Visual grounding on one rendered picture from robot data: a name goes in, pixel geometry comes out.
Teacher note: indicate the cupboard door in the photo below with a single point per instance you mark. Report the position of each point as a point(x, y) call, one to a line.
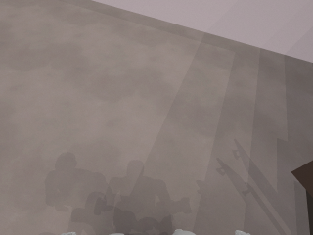
point(304, 175)

